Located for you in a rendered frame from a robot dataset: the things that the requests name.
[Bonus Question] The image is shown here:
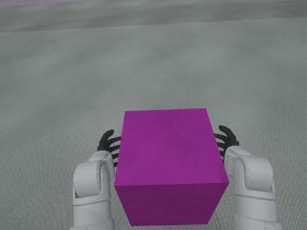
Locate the right robot hand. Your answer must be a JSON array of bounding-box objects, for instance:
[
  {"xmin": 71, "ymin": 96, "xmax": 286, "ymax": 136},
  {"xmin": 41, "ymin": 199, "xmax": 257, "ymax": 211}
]
[{"xmin": 214, "ymin": 125, "xmax": 240, "ymax": 163}]

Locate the robot left forearm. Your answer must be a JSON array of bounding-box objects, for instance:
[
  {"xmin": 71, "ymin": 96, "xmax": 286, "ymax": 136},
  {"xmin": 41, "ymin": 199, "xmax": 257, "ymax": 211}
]
[{"xmin": 69, "ymin": 150, "xmax": 116, "ymax": 230}]

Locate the robot right forearm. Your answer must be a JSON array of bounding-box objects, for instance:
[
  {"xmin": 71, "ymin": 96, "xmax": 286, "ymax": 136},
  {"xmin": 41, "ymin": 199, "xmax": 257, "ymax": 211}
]
[{"xmin": 224, "ymin": 146, "xmax": 282, "ymax": 230}]

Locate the left robot hand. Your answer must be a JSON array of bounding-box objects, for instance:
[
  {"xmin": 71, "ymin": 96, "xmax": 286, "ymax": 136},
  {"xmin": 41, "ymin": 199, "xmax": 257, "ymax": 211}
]
[{"xmin": 97, "ymin": 129, "xmax": 122, "ymax": 168}]

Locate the carton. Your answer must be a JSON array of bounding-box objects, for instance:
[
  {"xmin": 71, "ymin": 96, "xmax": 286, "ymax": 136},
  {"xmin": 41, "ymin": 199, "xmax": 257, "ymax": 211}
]
[{"xmin": 114, "ymin": 108, "xmax": 229, "ymax": 226}]

